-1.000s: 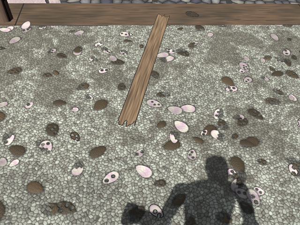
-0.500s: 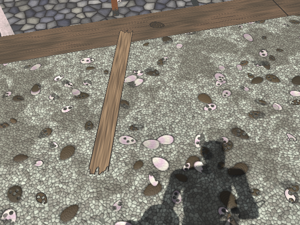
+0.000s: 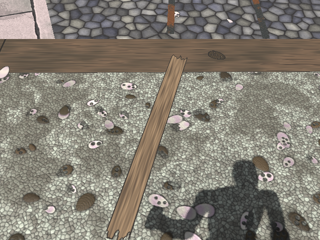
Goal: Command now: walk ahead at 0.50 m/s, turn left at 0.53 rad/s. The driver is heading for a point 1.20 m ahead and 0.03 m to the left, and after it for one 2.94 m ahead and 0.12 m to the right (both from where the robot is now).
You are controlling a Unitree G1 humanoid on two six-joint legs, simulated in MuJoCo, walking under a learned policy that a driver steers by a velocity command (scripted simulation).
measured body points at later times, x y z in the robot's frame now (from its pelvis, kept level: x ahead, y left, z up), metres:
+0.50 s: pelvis +0.27 -0.04 +0.00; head +0.29 -0.05 +0.45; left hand +0.21 +0.23 -0.12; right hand +0.48 -0.25 -0.11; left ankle +0.31 +0.12 -0.68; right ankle +0.25 -0.14 -0.74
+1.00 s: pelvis +0.50 +0.07 +0.00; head +0.52 +0.08 +0.45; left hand +0.56 +0.34 -0.13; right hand +0.55 -0.19 -0.13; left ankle +0.43 +0.12 -0.74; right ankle +0.64 -0.06 -0.67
